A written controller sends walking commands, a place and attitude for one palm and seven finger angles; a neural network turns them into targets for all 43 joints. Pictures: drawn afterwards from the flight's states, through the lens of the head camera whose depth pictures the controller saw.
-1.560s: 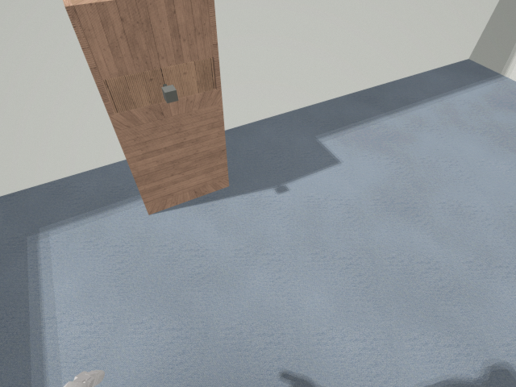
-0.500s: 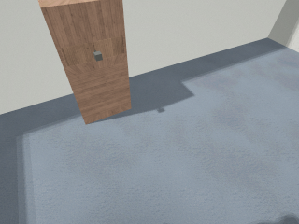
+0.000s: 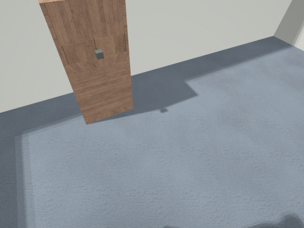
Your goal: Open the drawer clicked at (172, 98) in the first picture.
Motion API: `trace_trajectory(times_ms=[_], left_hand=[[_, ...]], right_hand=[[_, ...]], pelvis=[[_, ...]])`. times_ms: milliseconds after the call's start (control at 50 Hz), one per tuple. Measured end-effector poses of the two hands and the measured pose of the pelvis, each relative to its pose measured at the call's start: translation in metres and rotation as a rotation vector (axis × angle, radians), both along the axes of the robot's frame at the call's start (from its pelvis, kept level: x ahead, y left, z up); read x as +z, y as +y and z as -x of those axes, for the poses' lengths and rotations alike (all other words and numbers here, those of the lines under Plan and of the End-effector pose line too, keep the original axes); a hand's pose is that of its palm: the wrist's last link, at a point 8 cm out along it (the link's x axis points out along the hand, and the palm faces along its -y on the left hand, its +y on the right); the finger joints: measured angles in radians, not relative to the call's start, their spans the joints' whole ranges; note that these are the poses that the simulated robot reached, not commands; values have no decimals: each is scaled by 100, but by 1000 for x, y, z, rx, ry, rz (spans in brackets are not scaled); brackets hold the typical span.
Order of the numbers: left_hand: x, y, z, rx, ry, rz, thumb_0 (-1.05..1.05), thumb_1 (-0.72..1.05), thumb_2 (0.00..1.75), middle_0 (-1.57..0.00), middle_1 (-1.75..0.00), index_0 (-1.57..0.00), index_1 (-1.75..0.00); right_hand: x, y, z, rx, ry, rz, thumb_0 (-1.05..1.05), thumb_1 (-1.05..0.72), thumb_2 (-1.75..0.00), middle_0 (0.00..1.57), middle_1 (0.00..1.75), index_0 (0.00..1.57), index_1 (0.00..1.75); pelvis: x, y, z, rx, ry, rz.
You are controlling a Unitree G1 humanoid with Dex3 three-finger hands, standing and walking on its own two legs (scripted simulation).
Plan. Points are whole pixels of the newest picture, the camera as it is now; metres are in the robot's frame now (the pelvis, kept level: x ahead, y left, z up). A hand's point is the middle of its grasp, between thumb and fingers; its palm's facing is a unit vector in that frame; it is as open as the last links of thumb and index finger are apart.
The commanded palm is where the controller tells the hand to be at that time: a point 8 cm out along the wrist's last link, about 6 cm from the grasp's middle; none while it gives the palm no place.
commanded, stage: walk to a spot facing it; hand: left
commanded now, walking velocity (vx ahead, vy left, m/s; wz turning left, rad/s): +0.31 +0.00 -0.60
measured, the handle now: (98, 52) +1.08 +0.40 -0.13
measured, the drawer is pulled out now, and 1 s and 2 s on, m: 0.00 0.00 0.00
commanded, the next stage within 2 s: turn to face it in 1.34 s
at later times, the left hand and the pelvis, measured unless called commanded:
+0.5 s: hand out of the picture +0.10 +0.13 -0.18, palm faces -0.12 -0.97 -0.21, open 7.4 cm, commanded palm none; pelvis +0.10 -0.05 -0.01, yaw -12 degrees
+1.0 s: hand (123, 152) +0.43 +0.14 -0.19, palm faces -0.34 -0.92 -0.19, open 7.4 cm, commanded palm none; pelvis +0.33 -0.04 -0.01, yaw -26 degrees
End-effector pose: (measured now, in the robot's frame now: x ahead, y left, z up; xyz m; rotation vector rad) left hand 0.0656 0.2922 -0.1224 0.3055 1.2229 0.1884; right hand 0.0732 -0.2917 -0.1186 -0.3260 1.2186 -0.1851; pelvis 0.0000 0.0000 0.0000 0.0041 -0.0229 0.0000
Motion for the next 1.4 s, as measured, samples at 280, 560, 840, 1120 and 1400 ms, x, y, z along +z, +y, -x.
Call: trace_trajectory(times_ms=[280, 560, 840, 1120, 1400], left_hand=[[-22, -48, -9, -45, 131, 82, 1, 91, 89, -20, -30, -20, -30], [-16, -119, -47, -78, 225, 123, 1, 91, 89, -20, -30, -21, -30], [-48, -94, -185, -115, 307, 126, 1, 90, 89, -20, -30, -21, -30], [-19, -147, -493, -428, -14, 139, 1, 91, 89, -20, -29, -20, -30], [-39, -320, -636, -711, -75, 176, 1, 91, 89, -20, -30, -20, -30]], right_hand=[[-33, 19, 29, -166, 18, -111, 0, -90, -90, 20, 30, 20, 30], [-24, -18, -44, -270, 0, -140, 1, -91, -90, 20, 30, 20, 30], [-22, 2, -249, -260, -230, -113, 0, -90, -90, 20, 30, 20, 30], [-12, 30, -177, -629, 55, -84, -1, -93, -90, 20, 30, 20, 30], [-53, 22, -190, -878, 255, -246, 0, -91, -90, 20, 30, 20, 30]], pelvis=[[-14, -16, -40, -141, 5, -20], [-4, -57, -118, -247, 31, -16], [-29, -36, -262, -353, 47, 10], [-5, -48, -376, -523, 25, -6], [-36, -133, -457, -680, 34, -9]])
